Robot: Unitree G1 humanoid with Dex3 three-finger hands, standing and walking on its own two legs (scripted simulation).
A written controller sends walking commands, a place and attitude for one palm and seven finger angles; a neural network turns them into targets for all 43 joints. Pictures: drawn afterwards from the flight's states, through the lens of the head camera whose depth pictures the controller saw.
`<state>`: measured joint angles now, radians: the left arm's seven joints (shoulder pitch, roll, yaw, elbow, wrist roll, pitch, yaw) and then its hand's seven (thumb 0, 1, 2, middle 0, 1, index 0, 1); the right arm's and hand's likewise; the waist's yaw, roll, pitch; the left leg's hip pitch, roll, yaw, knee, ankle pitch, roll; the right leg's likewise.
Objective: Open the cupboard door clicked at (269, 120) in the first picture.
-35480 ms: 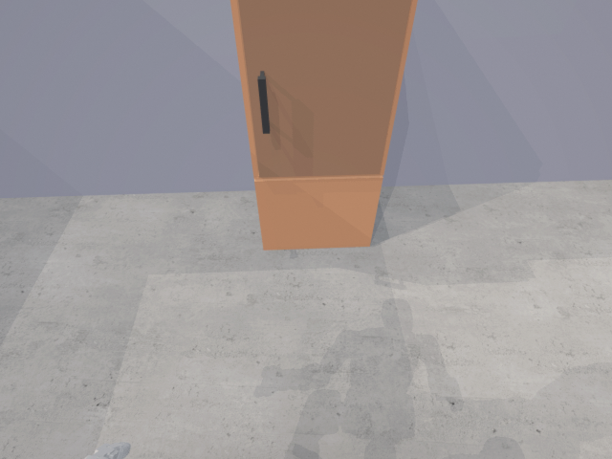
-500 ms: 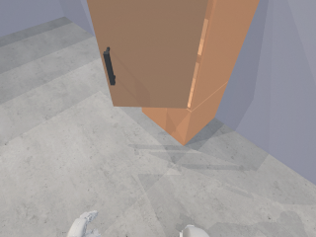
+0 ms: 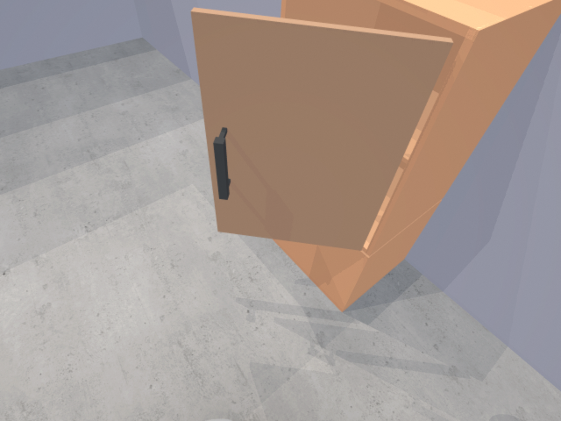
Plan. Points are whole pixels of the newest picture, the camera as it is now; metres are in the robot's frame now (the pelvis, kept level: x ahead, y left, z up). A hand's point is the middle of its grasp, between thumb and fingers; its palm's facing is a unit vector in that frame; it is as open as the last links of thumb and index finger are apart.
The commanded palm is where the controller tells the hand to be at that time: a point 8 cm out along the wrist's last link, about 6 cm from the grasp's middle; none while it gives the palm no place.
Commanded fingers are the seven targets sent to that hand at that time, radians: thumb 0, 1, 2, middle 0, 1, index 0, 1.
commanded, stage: come to a stop and stand still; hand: left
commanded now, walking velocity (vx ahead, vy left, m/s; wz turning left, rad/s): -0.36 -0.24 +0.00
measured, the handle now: (224, 164) +0.62 +0.19 -0.04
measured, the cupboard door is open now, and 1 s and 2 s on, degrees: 44 44 44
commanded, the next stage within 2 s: look again from close up in 1.02 s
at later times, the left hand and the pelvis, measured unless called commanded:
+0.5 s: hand out of the picture +0.11 +0.14 -0.15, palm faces -0.04 -0.96 -0.28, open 7.4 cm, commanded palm none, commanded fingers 0.00 0.90 0.90 -0.20 -0.30 -0.20 -0.30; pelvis +0.02 -0.06 +0.00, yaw -2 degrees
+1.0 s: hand out of the picture +0.02 +0.09 -0.16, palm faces +0.02 -0.98 -0.19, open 7.3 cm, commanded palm none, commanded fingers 0.00 0.90 0.90 -0.20 -0.30 -0.20 -0.30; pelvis +0.01 -0.09 +0.02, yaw -1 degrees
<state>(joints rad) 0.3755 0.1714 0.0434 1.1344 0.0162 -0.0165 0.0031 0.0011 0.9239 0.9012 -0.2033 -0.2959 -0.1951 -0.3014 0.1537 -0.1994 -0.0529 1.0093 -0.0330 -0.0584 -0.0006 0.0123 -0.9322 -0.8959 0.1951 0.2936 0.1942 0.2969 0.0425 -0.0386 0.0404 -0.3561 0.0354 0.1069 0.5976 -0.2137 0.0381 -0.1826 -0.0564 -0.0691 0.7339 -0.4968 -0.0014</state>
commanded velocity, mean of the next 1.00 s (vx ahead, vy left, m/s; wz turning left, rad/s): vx -0.06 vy -0.04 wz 0.00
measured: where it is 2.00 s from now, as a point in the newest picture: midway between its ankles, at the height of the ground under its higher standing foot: outside the picture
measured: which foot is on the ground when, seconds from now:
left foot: down 0.00-0.44, up 0.46-0.66, down 0.68-1.00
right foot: up 0.00-0.42, down 0.44-1.00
